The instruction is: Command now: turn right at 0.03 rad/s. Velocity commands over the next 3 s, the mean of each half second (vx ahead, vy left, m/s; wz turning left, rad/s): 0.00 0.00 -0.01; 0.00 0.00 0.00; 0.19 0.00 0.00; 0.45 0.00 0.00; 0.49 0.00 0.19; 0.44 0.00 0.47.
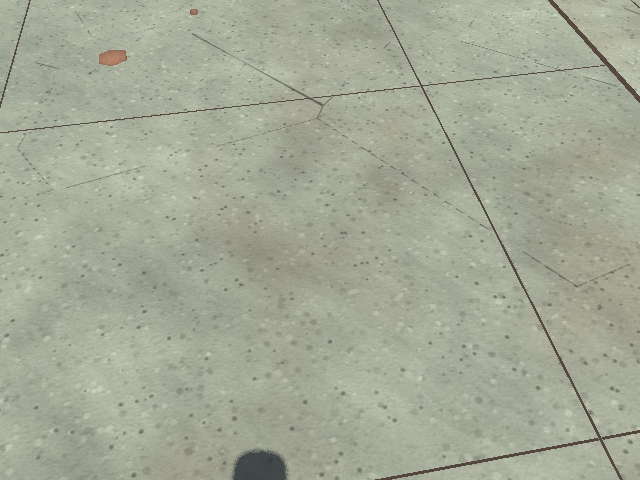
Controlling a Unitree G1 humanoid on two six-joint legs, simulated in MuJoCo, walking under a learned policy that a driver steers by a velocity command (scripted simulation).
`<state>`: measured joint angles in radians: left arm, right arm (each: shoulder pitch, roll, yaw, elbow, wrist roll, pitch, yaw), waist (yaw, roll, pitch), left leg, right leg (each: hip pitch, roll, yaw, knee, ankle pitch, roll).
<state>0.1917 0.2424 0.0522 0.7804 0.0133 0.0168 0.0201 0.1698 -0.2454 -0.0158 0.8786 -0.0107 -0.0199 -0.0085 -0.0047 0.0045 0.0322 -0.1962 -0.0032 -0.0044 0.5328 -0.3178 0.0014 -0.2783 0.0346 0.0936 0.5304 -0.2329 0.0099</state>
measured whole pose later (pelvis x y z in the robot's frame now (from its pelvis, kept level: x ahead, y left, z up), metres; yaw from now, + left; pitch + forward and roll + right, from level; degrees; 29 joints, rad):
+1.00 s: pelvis +0.01 +0.02 +0.00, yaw +0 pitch -1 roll +0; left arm 0.18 0.22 0.03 1.11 0.00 0.02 0.05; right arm 0.28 -0.22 0.00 1.06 0.00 -0.02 -0.02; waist 0.00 0.00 0.04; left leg -0.15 -0.03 0.01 0.46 -0.30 0.03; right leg -0.23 0.01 0.10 0.46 -0.21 0.04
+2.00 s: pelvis +0.37 +0.01 -0.01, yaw +0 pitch +1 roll +0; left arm 0.39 0.24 0.03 1.05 -0.02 -0.09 0.00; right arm 0.07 -0.25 -0.05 0.86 0.01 -0.10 0.04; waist 0.03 -0.01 0.05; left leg -0.45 -0.03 0.07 0.56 -0.14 0.07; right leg -0.18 0.00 0.06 1.12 -0.46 -0.05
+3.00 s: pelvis +0.89 +0.04 -0.02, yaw +23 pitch +2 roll -2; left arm 0.28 0.28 0.07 0.95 0.00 -0.06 0.02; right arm 0.05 -0.26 -0.07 0.71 -0.01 -0.04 0.04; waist 0.05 0.02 0.07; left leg -0.52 0.00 0.04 0.61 -0.10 0.08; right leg -0.10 -0.09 -0.17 0.80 -0.52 0.05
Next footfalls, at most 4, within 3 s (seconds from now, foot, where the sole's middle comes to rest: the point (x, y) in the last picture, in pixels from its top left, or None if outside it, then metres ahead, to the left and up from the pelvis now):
1.42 right None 0.12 -0.13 -0.77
1.90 left None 0.50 0.09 -0.77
2.44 right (394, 353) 0.81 -0.14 -0.77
2.96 left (260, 288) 1.00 0.19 -0.77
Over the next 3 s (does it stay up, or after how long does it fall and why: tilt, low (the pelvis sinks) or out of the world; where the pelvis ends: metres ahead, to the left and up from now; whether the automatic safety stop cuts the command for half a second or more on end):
stays up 0.89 0.04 -0.02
